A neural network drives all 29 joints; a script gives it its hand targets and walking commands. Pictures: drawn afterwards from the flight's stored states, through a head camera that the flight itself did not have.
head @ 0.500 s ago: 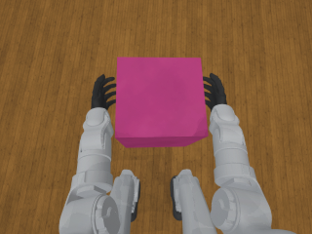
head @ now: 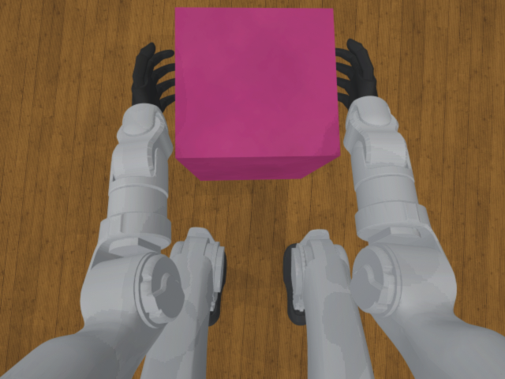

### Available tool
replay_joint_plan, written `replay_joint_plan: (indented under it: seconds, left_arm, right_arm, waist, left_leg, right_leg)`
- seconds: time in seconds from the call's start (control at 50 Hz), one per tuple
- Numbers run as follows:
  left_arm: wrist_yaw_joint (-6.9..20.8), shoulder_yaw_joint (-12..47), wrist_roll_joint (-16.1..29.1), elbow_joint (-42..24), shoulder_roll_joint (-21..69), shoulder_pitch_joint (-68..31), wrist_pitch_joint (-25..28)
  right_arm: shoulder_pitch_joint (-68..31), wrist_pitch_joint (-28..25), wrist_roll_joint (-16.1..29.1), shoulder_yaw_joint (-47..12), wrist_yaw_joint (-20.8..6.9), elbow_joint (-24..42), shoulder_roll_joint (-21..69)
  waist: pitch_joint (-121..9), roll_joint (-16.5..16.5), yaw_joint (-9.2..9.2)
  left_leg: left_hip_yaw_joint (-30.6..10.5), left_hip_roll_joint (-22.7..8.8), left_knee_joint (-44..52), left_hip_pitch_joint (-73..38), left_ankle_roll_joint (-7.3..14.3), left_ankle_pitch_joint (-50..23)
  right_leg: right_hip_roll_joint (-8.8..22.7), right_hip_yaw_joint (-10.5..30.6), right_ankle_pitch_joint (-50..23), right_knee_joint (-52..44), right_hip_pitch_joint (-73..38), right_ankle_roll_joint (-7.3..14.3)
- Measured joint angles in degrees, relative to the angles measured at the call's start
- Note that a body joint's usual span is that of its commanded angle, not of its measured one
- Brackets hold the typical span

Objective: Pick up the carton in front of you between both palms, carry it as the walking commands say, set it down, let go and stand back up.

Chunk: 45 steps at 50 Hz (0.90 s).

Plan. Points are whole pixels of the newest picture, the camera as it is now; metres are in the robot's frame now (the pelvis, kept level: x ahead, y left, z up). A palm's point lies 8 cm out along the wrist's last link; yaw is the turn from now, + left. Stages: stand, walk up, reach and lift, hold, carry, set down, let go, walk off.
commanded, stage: set down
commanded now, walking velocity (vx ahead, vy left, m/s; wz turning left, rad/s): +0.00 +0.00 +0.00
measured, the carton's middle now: (252, 113) +0.51 +0.01 -0.19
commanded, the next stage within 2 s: none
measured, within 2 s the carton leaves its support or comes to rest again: rests again in 1.56 s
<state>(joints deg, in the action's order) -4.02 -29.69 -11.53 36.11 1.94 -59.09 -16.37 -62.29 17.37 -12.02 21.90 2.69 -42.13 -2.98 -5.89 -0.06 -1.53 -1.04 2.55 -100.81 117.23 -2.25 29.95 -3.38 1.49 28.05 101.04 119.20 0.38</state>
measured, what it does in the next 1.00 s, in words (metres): lowers itself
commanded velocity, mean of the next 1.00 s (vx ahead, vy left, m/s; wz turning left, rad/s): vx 0.00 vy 0.00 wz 0.00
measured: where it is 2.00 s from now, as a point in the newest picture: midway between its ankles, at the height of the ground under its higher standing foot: (254, 298)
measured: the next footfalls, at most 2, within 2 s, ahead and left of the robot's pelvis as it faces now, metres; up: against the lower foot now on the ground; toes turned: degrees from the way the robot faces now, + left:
none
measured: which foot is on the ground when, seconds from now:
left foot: down 0.00-1.00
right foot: down 0.00-1.00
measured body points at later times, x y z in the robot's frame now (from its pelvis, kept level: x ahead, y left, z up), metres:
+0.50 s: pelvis -0.01 +0.00 -0.10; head +0.36 -0.01 +0.15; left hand +0.54 +0.17 -0.26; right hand +0.55 -0.14 -0.28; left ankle +0.10 +0.13 -0.46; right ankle +0.10 -0.11 -0.46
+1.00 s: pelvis -0.01 +0.01 -0.12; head +0.35 +0.00 +0.15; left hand +0.54 +0.17 -0.27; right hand +0.56 -0.13 -0.28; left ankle +0.10 +0.13 -0.46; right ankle +0.10 -0.11 -0.46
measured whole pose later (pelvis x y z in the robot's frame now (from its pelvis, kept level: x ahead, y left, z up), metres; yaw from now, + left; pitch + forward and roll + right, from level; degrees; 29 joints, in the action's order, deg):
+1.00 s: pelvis -0.01 +0.01 -0.12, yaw +1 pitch +39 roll +2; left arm -5.4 -24.8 -4.1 51.1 -8.9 -77.3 -11.5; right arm -82.0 12.1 -7.7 18.6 1.2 -56.6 -12.3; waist 14.9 -0.9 -1.2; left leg 0.0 4.7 -125.0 130.7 -2.3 33.8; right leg -2.5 1.4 32.5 125.4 132.2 -0.3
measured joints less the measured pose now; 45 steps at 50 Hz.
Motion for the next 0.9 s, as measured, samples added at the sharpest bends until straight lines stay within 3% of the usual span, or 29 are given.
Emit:
replay_joint_plan:
  seconds: [0.28, 0.44, 0.54, 0.72, 0.9]
  left_arm:
    - [-1.2, -0.1, 1.0, 4.6, -4.5, -11.1, -0.8]
    - [-3.0, 3.6, 5.9, 6.0, -7.2, -15.0, 0.9]
    - [-2.5, 6.1, 8.8, 9.6, -9.4, -17.0, 1.5]
    - [-3.6, 8.3, 11.0, 11.4, -9.8, -15.3, 3.2]
    - [-2.5, 6.5, 8.9, 14.0, -10.1, -17.0, 4.7]
  right_arm:
    - [-12.9, -0.5, 0.9, -1.5, 0.9, -7.9, -5.1]
    - [-15.9, -1.8, 5.6, -6.0, 2.1, -7.8, -8.4]
    - [-16.1, -2.6, 9.0, -9.1, 2.1, -8.4, -10.2]
    - [-16.3, -3.8, 8.8, -8.2, 2.4, -11.2, -9.8]
    - [-18.1, -5.2, 6.8, -5.4, 0.9, -13.7, -9.6]
  waist:
    - [10.5, 0.5, 0.22]
    - [17.0, 0.4, 0.26]
    - [18.4, -0.6, -0.23]
    - [17.1, -0.7, -0.25]
    - [19.1, -1.0, 0.04]
  left_leg:
    - [0.7, 0.6, -11.0, 9.1, -0.1, 0.3]
    - [1.0, 0.8, -17.8, 13.1, -0.2, 2.0]
    - [0.8, 1.6, -21.2, 14.2, -0.3, 3.2]
    - [0.6, 2.0, -23.5, 15.0, -0.4, 4.4]
    - [0.9, 2.2, -24.0, 14.2, -0.1, 3.9]
  right_leg:
    - [0.0, 0.2, 0.3, 11.1, 9.3, -0.3]
    - [0.0, 0.1, 1.7, 17.8, 13.3, -0.6]
    - [0.7, -0.2, 3.6, 21.4, 14.0, -0.5]
    - [0.8, -0.5, 4.8, 23.6, 14.6, -0.4]
    - [0.9, -0.2, 4.5, 24.1, 13.7, -0.7]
